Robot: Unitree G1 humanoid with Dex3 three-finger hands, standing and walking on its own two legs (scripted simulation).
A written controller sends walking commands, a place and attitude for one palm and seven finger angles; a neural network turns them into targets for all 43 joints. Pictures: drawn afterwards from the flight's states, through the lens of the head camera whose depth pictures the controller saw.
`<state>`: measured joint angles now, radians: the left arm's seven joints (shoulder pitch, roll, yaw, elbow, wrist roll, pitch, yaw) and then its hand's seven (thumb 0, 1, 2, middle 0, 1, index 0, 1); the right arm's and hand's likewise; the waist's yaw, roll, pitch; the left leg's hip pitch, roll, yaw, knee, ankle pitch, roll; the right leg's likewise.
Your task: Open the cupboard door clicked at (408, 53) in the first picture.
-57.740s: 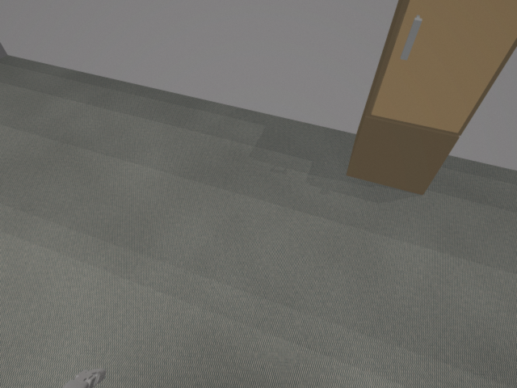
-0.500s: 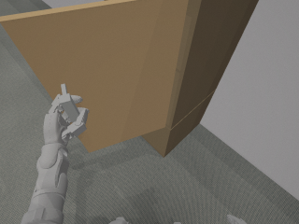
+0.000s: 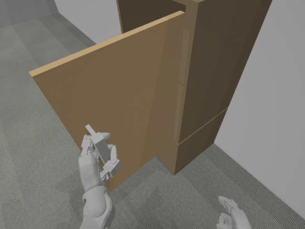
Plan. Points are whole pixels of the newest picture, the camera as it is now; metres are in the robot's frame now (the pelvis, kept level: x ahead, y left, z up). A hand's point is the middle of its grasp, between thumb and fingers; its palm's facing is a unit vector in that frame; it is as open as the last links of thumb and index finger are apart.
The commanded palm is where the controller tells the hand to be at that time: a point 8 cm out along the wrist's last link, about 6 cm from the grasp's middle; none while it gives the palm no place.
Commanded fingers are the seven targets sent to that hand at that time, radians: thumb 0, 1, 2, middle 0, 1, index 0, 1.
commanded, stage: open thumb and fingers to let go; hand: left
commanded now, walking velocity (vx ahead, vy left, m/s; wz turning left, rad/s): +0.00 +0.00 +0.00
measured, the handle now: (99, 146) +0.32 +0.15 +0.06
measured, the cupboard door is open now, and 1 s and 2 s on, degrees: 93 93 95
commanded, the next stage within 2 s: slide the hand sideways off the handle in 0.84 s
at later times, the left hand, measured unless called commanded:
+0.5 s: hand (114, 160) +0.28 +0.11 +0.06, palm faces +0.37 -0.93 +0.00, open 11.9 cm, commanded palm +0.23 +0.16 +0.05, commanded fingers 0.00 -0.50 0.30 -0.28 -1.05 -0.28 -1.05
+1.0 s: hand (113, 162) +0.27 +0.11 +0.06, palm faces +0.27 -0.96 -0.02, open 14.9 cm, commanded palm +0.23 +0.15 +0.05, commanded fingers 0.00 -0.50 0.30 -0.15 -0.30 -0.15 -0.30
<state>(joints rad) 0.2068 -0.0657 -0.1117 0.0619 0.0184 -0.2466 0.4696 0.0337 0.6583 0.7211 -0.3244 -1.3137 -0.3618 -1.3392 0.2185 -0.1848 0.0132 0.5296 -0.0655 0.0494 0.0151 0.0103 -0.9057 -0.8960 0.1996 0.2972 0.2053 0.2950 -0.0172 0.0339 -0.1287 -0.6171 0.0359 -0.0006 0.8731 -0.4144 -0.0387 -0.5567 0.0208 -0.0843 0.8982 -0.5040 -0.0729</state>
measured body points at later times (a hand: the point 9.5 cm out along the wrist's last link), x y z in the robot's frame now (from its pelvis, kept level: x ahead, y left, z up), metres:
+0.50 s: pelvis -0.01 +0.00 +0.00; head +0.01 -0.03 +0.45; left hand +0.25 +0.15 +0.06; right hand +0.15 -0.23 -0.11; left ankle +0.01 +0.15 -0.69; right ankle -0.03 -0.07 -0.69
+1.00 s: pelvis -0.02 +0.04 -0.01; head +0.01 +0.03 +0.44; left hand +0.25 +0.16 +0.06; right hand +0.15 -0.17 -0.11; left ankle +0.01 +0.15 -0.69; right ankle -0.03 -0.07 -0.69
